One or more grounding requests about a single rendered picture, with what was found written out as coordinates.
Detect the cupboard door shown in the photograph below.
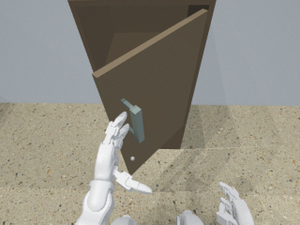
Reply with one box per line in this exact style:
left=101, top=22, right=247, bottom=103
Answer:
left=92, top=8, right=208, bottom=175

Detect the robot right thigh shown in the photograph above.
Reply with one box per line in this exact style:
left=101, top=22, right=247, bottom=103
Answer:
left=175, top=213, right=204, bottom=225

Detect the left robot hand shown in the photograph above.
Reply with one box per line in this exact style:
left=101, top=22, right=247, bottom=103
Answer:
left=94, top=112, right=153, bottom=194

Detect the right robot hand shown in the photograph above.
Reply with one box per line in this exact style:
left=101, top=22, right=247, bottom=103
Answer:
left=217, top=182, right=255, bottom=225

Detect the robot right shin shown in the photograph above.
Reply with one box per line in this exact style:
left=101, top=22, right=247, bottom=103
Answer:
left=183, top=210, right=192, bottom=214

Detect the handle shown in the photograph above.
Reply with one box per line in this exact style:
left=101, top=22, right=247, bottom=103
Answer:
left=120, top=98, right=144, bottom=143

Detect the robot left forearm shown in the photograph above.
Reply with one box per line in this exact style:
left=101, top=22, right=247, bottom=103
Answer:
left=75, top=179, right=115, bottom=225

